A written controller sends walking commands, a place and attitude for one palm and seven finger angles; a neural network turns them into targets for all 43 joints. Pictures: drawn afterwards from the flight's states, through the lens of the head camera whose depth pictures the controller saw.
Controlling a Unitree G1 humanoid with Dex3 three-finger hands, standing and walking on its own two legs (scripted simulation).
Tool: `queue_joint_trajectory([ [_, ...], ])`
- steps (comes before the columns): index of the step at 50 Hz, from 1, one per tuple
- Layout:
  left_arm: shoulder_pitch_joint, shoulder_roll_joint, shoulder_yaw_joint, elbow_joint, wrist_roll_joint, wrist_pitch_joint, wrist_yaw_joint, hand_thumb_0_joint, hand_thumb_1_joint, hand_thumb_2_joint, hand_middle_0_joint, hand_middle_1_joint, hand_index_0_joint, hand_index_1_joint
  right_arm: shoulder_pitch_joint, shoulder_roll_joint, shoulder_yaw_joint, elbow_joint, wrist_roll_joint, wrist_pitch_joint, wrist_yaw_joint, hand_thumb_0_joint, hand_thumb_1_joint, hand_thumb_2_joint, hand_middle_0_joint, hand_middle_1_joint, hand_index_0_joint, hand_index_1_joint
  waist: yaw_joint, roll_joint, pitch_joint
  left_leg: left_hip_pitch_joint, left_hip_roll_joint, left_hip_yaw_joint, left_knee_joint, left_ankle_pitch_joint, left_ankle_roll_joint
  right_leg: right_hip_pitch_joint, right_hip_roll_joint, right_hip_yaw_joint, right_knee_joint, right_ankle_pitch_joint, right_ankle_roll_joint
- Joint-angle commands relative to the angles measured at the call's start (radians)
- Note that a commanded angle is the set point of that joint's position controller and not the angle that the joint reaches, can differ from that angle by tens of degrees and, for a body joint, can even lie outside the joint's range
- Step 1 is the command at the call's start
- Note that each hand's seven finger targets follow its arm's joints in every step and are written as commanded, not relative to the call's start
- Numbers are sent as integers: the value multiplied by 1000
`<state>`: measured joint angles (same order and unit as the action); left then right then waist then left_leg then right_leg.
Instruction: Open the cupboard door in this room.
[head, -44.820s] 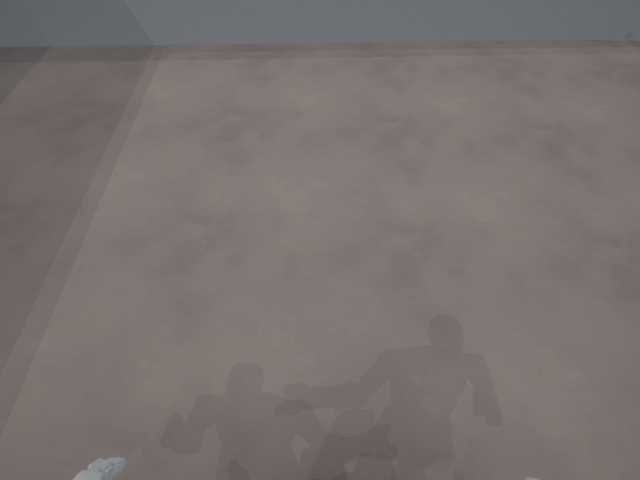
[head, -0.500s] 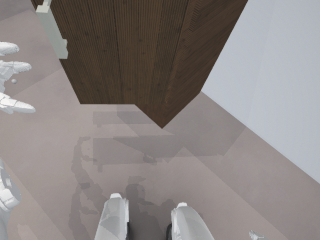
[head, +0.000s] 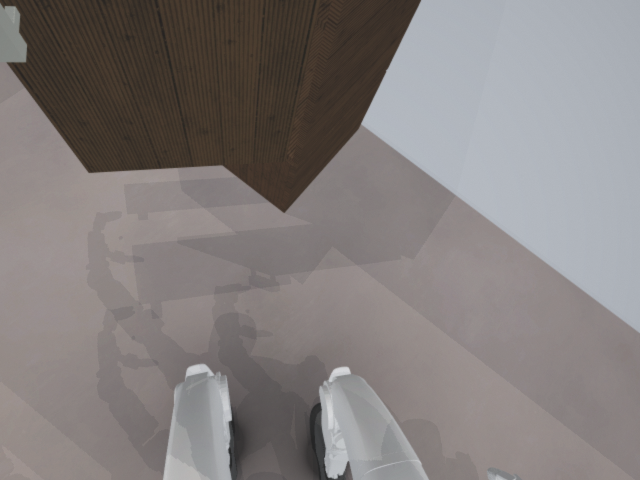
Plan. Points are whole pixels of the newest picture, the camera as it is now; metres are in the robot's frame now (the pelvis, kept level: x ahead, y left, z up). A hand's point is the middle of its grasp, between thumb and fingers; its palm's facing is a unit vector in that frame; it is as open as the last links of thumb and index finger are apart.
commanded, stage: move the hooked fingers beside the handle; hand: left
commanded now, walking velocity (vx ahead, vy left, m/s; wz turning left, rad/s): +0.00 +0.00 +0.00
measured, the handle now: out of the picture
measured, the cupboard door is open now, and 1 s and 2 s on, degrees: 47 47 47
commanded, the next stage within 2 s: slide the fingers in behind the handle in 0.94 s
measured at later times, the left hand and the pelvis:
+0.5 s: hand out of the picture +0.55 +0.38 +0.09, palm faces +0.12 -0.99 -0.01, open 14.0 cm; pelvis +0.01 +0.01 +0.00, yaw -1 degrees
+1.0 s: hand out of the picture +0.55 +0.37 +0.09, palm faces +0.13 -0.99 -0.02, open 13.9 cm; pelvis +0.01 +0.01 +0.00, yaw -1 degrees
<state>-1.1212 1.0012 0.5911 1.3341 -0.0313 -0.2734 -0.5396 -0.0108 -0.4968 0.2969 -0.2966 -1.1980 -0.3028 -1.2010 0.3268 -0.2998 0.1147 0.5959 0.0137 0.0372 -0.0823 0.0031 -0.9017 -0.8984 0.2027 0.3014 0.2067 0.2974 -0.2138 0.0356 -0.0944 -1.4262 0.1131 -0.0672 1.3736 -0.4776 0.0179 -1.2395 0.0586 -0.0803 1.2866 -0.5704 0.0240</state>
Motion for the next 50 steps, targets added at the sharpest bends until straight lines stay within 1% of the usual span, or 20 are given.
queue_joint_trajectory([
  [1, -431, 382, 23, -212, -3, -50, -1, 0, -500, 300, -300, -1200, -300, -1200, 207, -223, -64, -36, -10, 0, -21, 0, -900, -900, 200, 300, 200, 300, -15, 307, -586, 673, -19, -57, -100, 336, 27, -17, 21, 4, -144, 228, -41],
  [4, -455, 404, 28, -212, 7, -37, -7, 0, -500, 300, -300, -1200, -300, -1200, 227, -220, -58, -34, -17, 8, -18, 0, -900, -900, 200, 300, 200, 300, -23, 342, -605, 709, -16, -72, -88, 391, 24, -46, 26, -8, -130, 249, -44],
  [6, -469, 431, 33, -199, 15, -19, -14, 0, -500, 300, -300, -1200, -300, -1200, 233, -224, -53, -37, -18, 15, -19, 0, -900, -900, 200, 300, 200, 300, -31, 324, -610, 687, -14, -70, -76, 391, 26, -35, 27, -11, -128, 256, -39],
  [9, -433, 417, 22, -188, 28, 8, -23, 0, -500, 300, -300, -1200, -300, -1200, 245, -219, -50, -49, -20, 25, -14, 0, -900, -900, 200, 300, 200, 300, -25, 345, -601, 704, -16, -78, -84, 400, 23, -57, 31, -20, -123, 255, -43],
  [11, -418, 461, 53, -209, 30, 17, -25, 0, -500, 300, -300, -1200, -300, -1200, 250, -226, -51, -59, -21, 35, -14, 0, -900, -900, 200, 300, 200, 300, -19, 333, -611, 699, -12, -78, -83, 403, 22, -47, 32, -22, -124, 258, -42],
  [15, -446, 484, 87, -305, 22, 4, -29, 0, -500, 300, -300, -1200, -300, -1200, 269, -226, -60, -48, -28, 41, -2, 0, -900, -900, 200, 300, 200, 300, -6, 408, -674, 805, -3, -102, -94, 490, 8, -71, 36, -32, -120, 275, -48],
  [17, -445, 445, 77, -339, 18, 3, -28, 0, -500, 300, -300, -1200, -300, -1200, 272, -219, -70, -39, -30, 43, 7, 0, -900, -900, 200, 300, 200, 300, -4, 437, -691, 865, 1, -112, -102, 517, 0, -87, 36, -35, -130, 277, -48],
  [21, -443, 346, 5, -281, 15, 30, -27, 0, -500, 300, -300, -1200, -300, -1200, 274, -215, -70, -30, -26, 43, 10, 0, -900, -900, 200, 300, 200, 300, -32, 404, -601, 842, -1, -118, -127, 440, 4, -119, 36, -37, -152, 253, -48],
  [23, -425, 350, 1, -255, 20, 40, -20, 0, -500, 300, -300, -1200, -300, -1200, 277, -218, -67, -32, -27, 44, 5, 0, -900, -900, 200, 300, 200, 300, -36, 370, -562, 809, -2, -116, -139, 394, 8, -110, 36, -38, -159, 241, -48],
  [26, -457, 329, -9, -328, 17, 16, -6, 0, -500, 300, -300, -1200, -300, -1200, 278, -216, -73, -28, -32, 42, 6, 0, -900, -900, 200, 300, 200, 300, -26, 448, -608, 899, 3, -136, -154, 466, -9, -128, 31, -39, -156, 257, -55],
  [30, -454, 279, -23, -305, 2, 8, 10, 0, -500, 300, -300, -1200, -300, -1200, 275, -212, -77, -24, -34, 39, 13, 0, -900, -900, 200, 300, 200, 300, -38, 421, -583, 898, 1, -133, -155, 471, -8, -126, 32, -37, -169, 264, -53],
  [33, -416, 297, -20, -227, 11, 22, 23, 0, -500, 300, -300, -1200, -300, -1200, 268, -213, -67, -38, -30, 39, 8, 0, -900, -900, 200, 300, 200, 300, -44, 335, -516, 785, -9, -104, -158, 376, 11, -75, 33, -33, -181, 246, -50],
  [37, -442, 349, 7, -277, 25, -15, 39, 0, -500, 300, -300, -1200, -300, -1200, 261, -213, -64, -47, -35, 39, 8, 0, -900, -900, 200, 300, 200, 300, -31, 384, -562, 799, -9, -99, -147, 414, 6, -59, 32, -29, -165, 259, -53],
  [40, -412, 403, 60, -276, 15, -33, 31, 0, -500, 300, -300, -1200, -300, -1200, 259, -217, -66, -50, -32, 46, 10, 0, -900, -900, 200, 300, 200, 300, -20, 369, -591, 799, -8, -91, -133, 456, 6, -34, 35, -27, -161, 278, -52],
  [42, -411, 365, 27, -242, 15, -25, 20, 0, -500, 300, -300, -1200, -300, -1200, 250, -212, -63, -49, -28, 46, 13, 0, -900, -900, 200, 300, 200, 300, -28, 357, -561, 768, -11, -86, -131, 415, 9, -41, 37, -27, -162, 263, -49],
  [43, -409, 371, 28, -230, 13, -19, 14, 0, -500, 300, -300, -1200, -300, -1200, 251, -214, -62, -48, -26, 47, 11, 0, -900, -900, 200, 300, 200, 300, -35, 330, -555, 740, -12, -78, -123, 404, 17, -25, 38, -23, -165, 267, -46],
  [44, -414, 396, 42, -243, 15, -25, 10, 0, -500, 300, -300, -1200, -300, -1200, 255, -215, -61, -50, -27, 48, 9, 0, -900, -900, 200, 300, 200, 300, -23, 356, -568, 756, -13, -85, -125, 417, 13, -30, 38, -24, -156, 266, -50],
  [45, -414, 379, 26, -240, 16, -21, 5, 0, -500, 300, -300, -1200, -300, -1200, 251, -216, -62, -50, -25, 49, 8, 0, -900, -900, 200, 300, 200, 300, -31, 365, -577, 764, -12, -82, -121, 419, 13, -44, 37, -24, -157, 268, -48],
  [48, -425, 393, 33, -223, 10, -13, -6, 0, -500, 300, -300, -1200, -300, -1200, 251, -216, -59, -44, -24, 47, 2, 0, -900, -900, 200, 300, 200, 300, -40, 317, -566, 704, -12, -73, -102, 382, 24, -27, 37, -18, -155, 261, -42],
  [50, -450, 404, 32, -257, 10, -21, -13, 0, -500, 300, -300, -1200, -300, -1200, 253, -219, -57, -42, -25, 45, 1, 0, -900, -900, 200, 300, 200, 300, -31, 376, -594, 745, -10, -84, -102, 417, 16, -53, 36, -23, -141, 265, -48],
])
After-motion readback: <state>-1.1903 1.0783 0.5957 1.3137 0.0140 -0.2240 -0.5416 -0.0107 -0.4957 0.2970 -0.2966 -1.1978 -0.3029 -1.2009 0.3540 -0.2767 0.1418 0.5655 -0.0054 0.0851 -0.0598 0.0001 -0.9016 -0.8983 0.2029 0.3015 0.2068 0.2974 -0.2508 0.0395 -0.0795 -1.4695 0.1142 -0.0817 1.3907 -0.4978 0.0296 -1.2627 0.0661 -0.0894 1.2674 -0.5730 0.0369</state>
